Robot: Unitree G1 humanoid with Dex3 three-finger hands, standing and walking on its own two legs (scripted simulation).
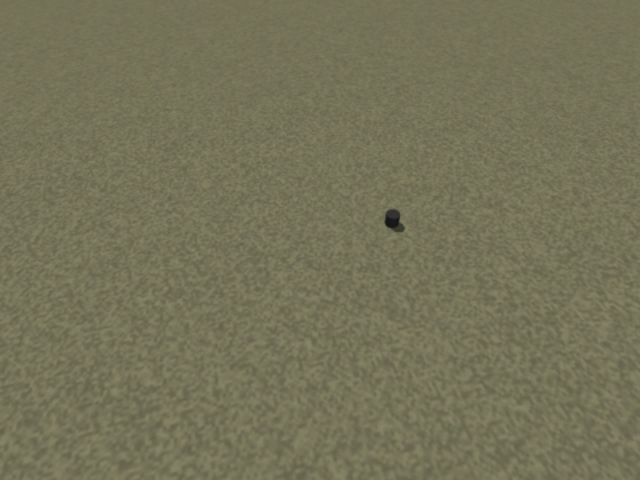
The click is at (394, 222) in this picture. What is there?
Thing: low tin
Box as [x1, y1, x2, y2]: [385, 209, 399, 227]
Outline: 390,209 386,212 385,224 389,227 395,227 398,223 399,212 394,209
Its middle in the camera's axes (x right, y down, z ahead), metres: +0.34 -0.10 +1.74
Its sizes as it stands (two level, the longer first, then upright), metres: 0.062 0.062 0.059
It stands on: the floor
